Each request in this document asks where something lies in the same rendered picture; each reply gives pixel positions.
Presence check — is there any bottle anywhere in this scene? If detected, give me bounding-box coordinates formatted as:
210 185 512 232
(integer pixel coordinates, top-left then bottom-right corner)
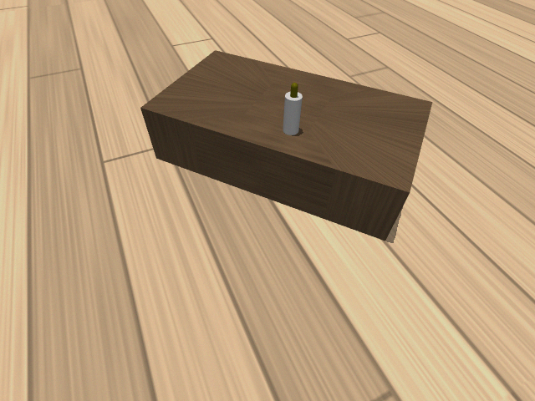
283 83 303 135

